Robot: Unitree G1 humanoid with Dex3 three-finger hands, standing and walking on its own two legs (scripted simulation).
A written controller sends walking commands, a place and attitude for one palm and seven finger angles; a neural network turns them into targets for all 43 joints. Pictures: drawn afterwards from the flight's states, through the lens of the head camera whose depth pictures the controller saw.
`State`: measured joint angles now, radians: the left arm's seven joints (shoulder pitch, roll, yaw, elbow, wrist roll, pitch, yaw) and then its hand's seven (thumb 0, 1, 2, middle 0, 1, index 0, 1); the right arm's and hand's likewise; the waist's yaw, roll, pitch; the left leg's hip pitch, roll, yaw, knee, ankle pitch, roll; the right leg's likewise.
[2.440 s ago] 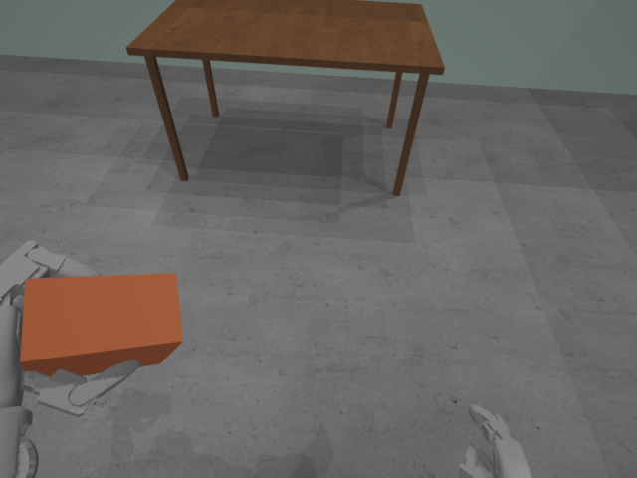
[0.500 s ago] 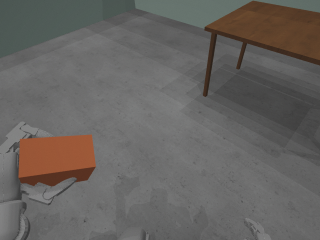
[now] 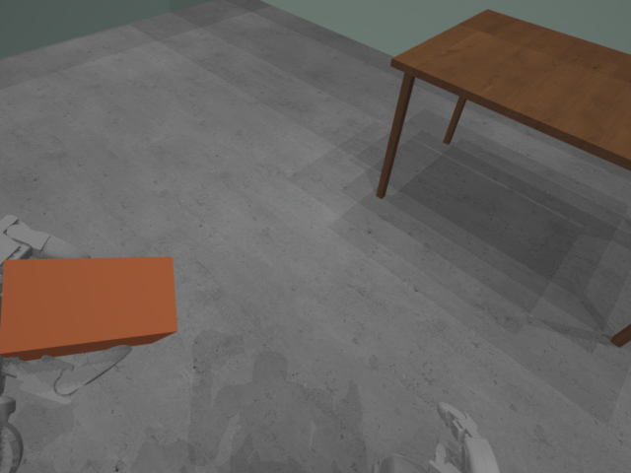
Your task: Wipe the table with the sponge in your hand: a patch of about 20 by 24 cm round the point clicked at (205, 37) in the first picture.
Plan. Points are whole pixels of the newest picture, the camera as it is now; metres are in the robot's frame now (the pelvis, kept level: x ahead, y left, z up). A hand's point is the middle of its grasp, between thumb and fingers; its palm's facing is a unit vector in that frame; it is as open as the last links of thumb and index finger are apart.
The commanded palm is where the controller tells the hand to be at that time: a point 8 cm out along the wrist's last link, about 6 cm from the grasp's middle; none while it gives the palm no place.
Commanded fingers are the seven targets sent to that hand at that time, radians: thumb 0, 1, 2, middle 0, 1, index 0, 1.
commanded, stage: walk to a spot facing it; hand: left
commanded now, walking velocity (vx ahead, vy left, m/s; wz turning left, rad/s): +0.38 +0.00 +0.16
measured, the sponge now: (116, 307) +0.23 +0.20 +0.16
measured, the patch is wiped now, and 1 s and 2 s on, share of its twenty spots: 0.00 0.00 0.00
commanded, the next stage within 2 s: none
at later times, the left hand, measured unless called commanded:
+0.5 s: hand (157, 224) +0.32 +0.19 +0.18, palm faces +0.43 -0.76 -0.48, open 10.8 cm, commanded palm +0.26 +0.24 +0.18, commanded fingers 0.00 0.10 1.30 -1.20 -1.60 -1.20 -1.60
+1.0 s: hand (160, 139) +0.43 +0.22 +0.20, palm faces +0.52 -0.71 -0.47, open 10.8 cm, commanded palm +0.39 +0.26 +0.18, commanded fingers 0.00 0.10 1.30 -1.20 -1.60 -1.20 -1.60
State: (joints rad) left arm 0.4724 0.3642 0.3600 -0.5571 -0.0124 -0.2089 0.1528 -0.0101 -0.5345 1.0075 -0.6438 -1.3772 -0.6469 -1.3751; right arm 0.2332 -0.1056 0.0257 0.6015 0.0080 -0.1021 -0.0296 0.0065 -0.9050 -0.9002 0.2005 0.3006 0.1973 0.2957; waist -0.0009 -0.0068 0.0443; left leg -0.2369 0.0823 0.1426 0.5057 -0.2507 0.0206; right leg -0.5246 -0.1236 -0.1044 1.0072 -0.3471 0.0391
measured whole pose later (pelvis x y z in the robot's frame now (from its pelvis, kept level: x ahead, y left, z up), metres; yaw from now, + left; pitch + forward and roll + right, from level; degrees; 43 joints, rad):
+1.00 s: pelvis +0.27 -0.04 +0.01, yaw +8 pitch +1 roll -2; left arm 0.51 0.39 0.39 -0.57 -0.02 -0.25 0.14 -0.01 -0.54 1.01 -0.64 -1.38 -0.65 -1.38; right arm 0.24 -0.11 0.03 0.63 0.00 -0.11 -0.04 0.01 -0.90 -0.90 0.21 0.30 0.20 0.30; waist 0.04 0.04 0.04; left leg -0.19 0.11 0.14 0.44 -0.25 -0.02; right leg -0.48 -0.11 -0.15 0.79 -0.33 0.05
